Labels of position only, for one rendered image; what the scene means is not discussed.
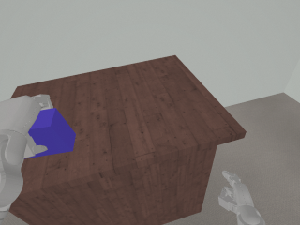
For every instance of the robot right hand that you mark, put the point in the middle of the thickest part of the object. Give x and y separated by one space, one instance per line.
238 195

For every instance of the table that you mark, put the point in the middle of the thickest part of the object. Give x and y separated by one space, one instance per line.
146 138

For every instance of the right robot forearm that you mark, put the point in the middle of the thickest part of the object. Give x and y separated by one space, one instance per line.
248 215

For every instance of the robot left hand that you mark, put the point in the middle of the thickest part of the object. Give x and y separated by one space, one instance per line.
20 113

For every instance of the left robot forearm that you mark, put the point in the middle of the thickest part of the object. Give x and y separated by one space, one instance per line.
12 148

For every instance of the sponge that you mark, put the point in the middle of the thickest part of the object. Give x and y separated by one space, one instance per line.
53 131

